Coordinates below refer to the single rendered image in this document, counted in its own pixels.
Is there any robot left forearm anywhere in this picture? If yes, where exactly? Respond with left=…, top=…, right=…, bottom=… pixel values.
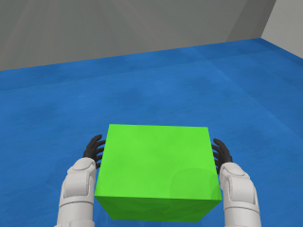
left=54, top=157, right=97, bottom=227

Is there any right robot hand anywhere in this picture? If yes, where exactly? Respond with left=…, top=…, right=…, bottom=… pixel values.
left=211, top=138, right=233, bottom=176

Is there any robot right forearm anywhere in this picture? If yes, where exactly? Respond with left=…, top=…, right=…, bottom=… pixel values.
left=219, top=162, right=261, bottom=227

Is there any left robot hand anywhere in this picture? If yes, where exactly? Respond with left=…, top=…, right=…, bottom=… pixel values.
left=82, top=134, right=106, bottom=169

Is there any carton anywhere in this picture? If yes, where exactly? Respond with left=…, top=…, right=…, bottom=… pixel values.
left=94, top=124, right=223, bottom=223

